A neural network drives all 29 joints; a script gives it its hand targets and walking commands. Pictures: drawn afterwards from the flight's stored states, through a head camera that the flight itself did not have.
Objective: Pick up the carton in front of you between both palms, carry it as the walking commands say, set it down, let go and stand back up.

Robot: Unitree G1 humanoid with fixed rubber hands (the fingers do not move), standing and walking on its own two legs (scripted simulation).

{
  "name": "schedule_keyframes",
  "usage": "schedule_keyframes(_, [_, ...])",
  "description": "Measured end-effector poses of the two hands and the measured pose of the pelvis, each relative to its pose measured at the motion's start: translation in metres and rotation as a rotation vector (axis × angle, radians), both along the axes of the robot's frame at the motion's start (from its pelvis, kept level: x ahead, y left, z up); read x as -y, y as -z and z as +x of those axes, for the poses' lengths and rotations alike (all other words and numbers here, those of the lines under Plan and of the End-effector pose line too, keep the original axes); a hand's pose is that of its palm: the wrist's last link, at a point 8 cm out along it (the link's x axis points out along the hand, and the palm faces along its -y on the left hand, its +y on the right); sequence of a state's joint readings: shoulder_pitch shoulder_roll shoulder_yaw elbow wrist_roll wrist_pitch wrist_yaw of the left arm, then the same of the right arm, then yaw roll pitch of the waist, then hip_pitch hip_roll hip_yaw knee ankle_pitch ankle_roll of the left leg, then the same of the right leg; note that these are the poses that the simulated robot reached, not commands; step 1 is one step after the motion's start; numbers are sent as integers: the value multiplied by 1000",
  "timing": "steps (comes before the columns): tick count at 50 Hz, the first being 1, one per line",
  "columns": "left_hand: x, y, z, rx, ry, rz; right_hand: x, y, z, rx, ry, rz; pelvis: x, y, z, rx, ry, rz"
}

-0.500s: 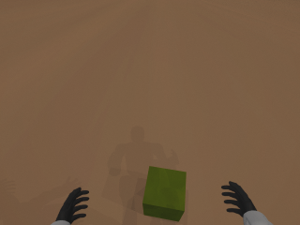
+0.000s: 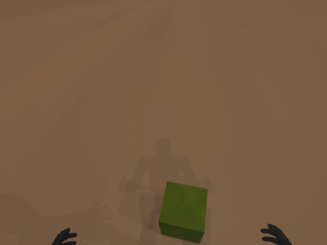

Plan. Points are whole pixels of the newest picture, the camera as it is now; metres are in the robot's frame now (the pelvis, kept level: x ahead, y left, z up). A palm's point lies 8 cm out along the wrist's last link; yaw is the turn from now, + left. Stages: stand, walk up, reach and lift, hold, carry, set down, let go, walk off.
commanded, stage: stand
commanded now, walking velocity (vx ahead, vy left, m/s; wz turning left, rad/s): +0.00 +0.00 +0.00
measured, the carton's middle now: (183, 212) +0.39 -0.06 -0.64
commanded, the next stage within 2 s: none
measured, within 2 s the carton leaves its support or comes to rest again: neither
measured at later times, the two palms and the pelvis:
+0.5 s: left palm out of the picture +0.09 +0.28 -0.09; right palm out of the picture +0.07 -0.29 -0.11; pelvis -0.01 +0.00 +0.00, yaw +0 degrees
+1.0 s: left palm out of the picture +0.07 +0.29 -0.09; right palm out of the picture +0.05 -0.29 -0.11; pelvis -0.02 +0.00 +0.01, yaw -1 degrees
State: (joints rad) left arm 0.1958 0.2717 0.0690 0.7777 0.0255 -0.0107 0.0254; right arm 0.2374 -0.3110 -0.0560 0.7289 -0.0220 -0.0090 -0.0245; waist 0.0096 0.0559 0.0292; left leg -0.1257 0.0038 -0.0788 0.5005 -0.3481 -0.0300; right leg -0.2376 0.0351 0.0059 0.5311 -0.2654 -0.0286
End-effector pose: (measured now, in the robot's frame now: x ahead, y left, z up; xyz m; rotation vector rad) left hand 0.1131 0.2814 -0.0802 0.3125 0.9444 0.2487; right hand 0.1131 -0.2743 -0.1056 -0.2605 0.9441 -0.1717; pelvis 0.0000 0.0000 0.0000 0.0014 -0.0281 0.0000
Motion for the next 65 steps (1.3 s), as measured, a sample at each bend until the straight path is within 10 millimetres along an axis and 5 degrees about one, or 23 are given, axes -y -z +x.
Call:
schedule_keyframes(34, [-7, 12, -36, -100, -15, -16, 14, 3, -53, -118, 33, -41, 0, -5, -19, 26, 13, 5])
schedule_keyframes(65, [-16, 15, -45, -152, -7, -9, 16, 2, -71, -167, 71, -51, -6, -8, -23, 25, 30, 7])
